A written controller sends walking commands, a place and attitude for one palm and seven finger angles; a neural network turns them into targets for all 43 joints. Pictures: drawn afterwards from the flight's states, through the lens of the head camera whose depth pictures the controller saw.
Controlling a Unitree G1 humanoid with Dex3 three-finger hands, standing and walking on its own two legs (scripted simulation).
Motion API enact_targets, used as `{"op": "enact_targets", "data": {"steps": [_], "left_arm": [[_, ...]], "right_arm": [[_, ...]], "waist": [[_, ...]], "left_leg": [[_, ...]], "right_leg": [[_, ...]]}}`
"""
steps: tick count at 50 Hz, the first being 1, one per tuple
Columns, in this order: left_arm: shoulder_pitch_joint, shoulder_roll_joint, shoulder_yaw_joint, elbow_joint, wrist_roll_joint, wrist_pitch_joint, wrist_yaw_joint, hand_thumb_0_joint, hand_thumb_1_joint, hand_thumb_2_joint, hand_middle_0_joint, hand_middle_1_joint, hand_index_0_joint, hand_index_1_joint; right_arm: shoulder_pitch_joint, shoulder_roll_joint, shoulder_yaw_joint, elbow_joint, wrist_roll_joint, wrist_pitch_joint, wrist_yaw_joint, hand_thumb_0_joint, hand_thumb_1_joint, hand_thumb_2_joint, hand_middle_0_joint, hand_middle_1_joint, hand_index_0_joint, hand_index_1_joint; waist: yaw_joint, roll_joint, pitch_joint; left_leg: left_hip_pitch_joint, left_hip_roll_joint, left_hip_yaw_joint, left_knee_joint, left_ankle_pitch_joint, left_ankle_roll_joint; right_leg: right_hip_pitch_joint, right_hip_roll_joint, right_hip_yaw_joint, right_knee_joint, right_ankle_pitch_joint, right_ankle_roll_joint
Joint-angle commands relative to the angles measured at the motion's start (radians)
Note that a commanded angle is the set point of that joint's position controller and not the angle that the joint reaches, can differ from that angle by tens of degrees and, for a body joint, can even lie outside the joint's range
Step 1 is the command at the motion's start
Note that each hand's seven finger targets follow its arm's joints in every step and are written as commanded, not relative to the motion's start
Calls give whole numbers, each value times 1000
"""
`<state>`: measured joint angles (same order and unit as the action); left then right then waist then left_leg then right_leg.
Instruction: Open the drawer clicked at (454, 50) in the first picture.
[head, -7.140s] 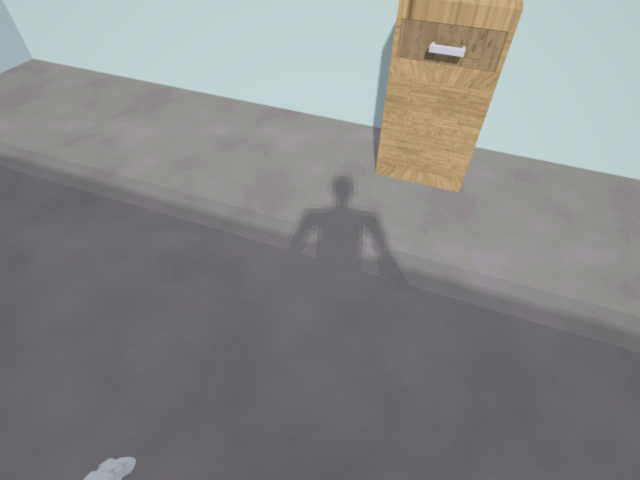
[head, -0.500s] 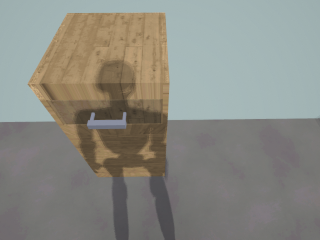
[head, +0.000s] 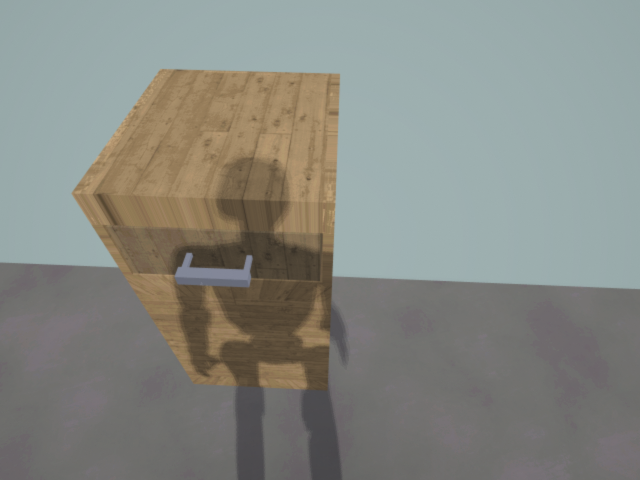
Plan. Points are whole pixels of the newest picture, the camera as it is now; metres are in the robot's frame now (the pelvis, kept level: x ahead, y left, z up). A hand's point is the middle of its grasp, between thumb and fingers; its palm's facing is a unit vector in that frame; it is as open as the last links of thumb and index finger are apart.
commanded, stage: come to a stop and stand still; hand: left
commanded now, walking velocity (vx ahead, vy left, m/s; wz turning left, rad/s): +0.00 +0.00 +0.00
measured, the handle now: (216, 268) +0.48 +0.23 -0.10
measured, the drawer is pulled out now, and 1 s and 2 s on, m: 0.00 0.00 0.00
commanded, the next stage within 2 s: look again from close up in 0.18 s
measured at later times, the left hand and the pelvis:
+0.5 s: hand out of the picture -0.02 +0.18 -0.18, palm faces -0.01 -0.98 -0.19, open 7.4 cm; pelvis -0.01 +0.02 -0.01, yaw -1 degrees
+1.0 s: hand out of the picture +0.05 +0.24 -0.14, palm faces -0.09 -0.92 -0.39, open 7.3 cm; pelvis -0.01 +0.05 -0.01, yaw -3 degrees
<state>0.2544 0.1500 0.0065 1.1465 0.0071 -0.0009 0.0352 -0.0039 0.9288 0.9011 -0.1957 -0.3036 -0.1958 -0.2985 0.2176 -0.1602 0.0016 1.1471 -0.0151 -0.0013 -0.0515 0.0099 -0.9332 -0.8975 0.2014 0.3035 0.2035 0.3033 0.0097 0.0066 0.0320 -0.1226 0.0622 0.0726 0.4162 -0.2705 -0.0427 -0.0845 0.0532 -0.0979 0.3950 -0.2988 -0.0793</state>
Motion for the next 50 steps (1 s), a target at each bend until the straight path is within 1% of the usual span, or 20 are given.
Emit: {"op": "enact_targets", "data": {"steps": [1,13,14,15,16,17,18,19,21,24,30,35,43,44,45,46,47,48,49,50], "left_arm": [[72,97,10,-22,-5,-16,10,0,900,900,-200,-300,-200,-300],[132,69,2,0,-4,-19,17,0,900,900,-200,-300,-200,-300],[220,107,10,12,20,-64,57,0,900,900,-200,-300,-200,-300],[229,139,22,-29,16,-71,52,0,900,900,-200,-300,-200,-300],[191,122,15,-50,17,-69,46,0,900,900,-200,-300,-200,-300],[196,113,12,-47,18,-67,42,0,900,900,-200,-300,-200,-300],[163,113,10,-71,13,-66,35,0,900,900,-200,-300,-200,-300],[142,115,11,-91,15,-62,31,0,900,900,-200,-300,-200,-300],[124,83,0,-97,7,-52,27,0,900,900,-200,-300,-200,-300],[124,50,-7,-105,3,-29,19,0,900,900,-200,-300,-200,-300],[138,71,-12,-89,2,-17,8,0,900,900,-200,-300,-200,-300],[129,74,-10,-97,2,-13,4,0,900,900,-200,-300,-200,-300],[135,72,-10,-78,-1,-18,5,0,900,900,-200,-300,-200,-300],[139,71,-11,-76,0,-20,6,0,900,900,-200,-300,-200,-300],[186,107,-8,-52,15,-43,43,0,900,900,-200,-300,-200,-300],[-584,425,-16,-1530,172,-198,60,0,877,890,-202,-315,-202,-315],[-167,354,9,-1271,186,-119,131,0,853,880,-203,-330,-203,-330],[-122,275,0,-1233,124,-54,186,0,830,870,-205,-345,-205,-345],[187,71,-111,-1030,157,51,194,0,807,860,-207,-360,-207,-360],[34,72,-154,-1234,196,51,201,0,783,850,-208,-375,-208,-375]], "right_arm": [[70,-69,-8,-15,6,-2,-3,0,-900,-900,200,300,200,300],[110,-53,0,4,8,-1,-3,0,-900,-900,200,300,200,300],[3,-80,-10,-75,13,-28,13,0,-900,-900,200,300,200,300],[69,-39,-13,-117,12,-11,15,0,-900,-900,200,300,200,300],[75,-41,-21,-116,8,-9,14,0,-900,-900,200,300,200,300],[87,-11,-13,-114,15,-16,18,0,-900,-900,200,300,200,300],[122,-8,-7,-117,15,-15,23,0,-900,-900,200,300,200,300],[140,-4,-8,-119,14,-16,26,0,-900,-900,200,300,200,300],[167,-27,-8,-109,9,-20,23,0,-900,-900,200,300,200,300],[163,-65,-5,-104,0,-25,17,0,-900,-900,200,300,200,300],[158,-71,8,-98,-1,-23,18,0,-900,-900,200,300,200,300],[175,-84,10,-91,-2,-28,19,0,-900,-900,200,300,200,300],[186,-75,14,-59,2,-37,15,0,-900,-900,200,300,200,300],[187,-74,15,-56,3,-38,14,0,-900,-900,200,300,200,300],[64,-109,3,-134,15,-39,27,0,-900,-900,200,300,200,300],[83,-277,-24,-468,64,-186,-15,0,-900,-900,200,300,200,300],[-1,-187,-6,-410,50,-283,-54,0,-900,-900,200,300,200,300],[14,-185,-33,-337,55,-315,-60,0,-900,-900,200,300,200,300],[16,-129,-29,-338,74,-316,-56,0,-900,-900,200,300,200,300],[-22,-156,-26,-427,72,-322,-43,0,-900,-900,200,300,200,300]], "waist": [[-10,-14,0],[-9,-26,44],[34,-126,70],[-15,-104,2],[-30,8,-10],[-28,-13,-59],[-36,4,-128],[-42,-81,-131],[-48,-128,-85],[-23,46,69],[-1,36,128],[1,13,86],[-1,-4,16],[-2,-10,17],[31,-133,103],[-80,168,-405],[0,329,-381],[-14,274,-291],[-19,160,-187],[-19,133,-103]], "left_leg": [[37,70,-52,-41,266,44],[24,60,-52,-67,209,48],[-165,29,36,250,116,22],[-215,-17,-61,319,-103,54],[-233,-20,-51,337,-110,63],[-213,7,-52,300,-105,58],[-152,-7,-36,231,-76,58],[-135,-23,-26,176,-45,55],[-58,-12,-42,76,62,59],[-115,61,-120,18,147,95],[-173,46,-142,-51,43,105],[-161,49,-160,-86,17,114],[-80,44,-134,-56,194,114],[-75,43,-132,-48,222,113],[-190,51,-106,152,274,74],[104,-45,-83,19,420,105],[211,4,-101,13,578,71],[97,4,-97,2,462,31],[11,16,-116,-14,378,45],[-60,-1,-128,4,311,53]], "right_leg": [[-22,-177,148,-90,458,65],[-34,-172,146,-106,395,62],[-30,-255,239,-52,1110,180],[54,-308,252,0,1253,159],[63,-299,207,17,1225,99],[56,-281,183,14,1049,12],[77,-255,166,33,931,-31],[67,-235,149,41,835,-37],[-39,-200,150,44,561,-18],[-163,-126,153,12,141,16],[-150,-116,149,0,22,19],[-125,-116,138,18,19,25],[-94,-137,136,27,131,32],[-93,-140,137,26,150,32],[-144,-196,185,-21,508,58],[-136,-71,210,111,427,22],[-198,-64,105,176,147,16],[-264,-53,60,203,12,35],[-300,-60,49,213,-20,46],[-302,-67,41,192,31,46]]}}
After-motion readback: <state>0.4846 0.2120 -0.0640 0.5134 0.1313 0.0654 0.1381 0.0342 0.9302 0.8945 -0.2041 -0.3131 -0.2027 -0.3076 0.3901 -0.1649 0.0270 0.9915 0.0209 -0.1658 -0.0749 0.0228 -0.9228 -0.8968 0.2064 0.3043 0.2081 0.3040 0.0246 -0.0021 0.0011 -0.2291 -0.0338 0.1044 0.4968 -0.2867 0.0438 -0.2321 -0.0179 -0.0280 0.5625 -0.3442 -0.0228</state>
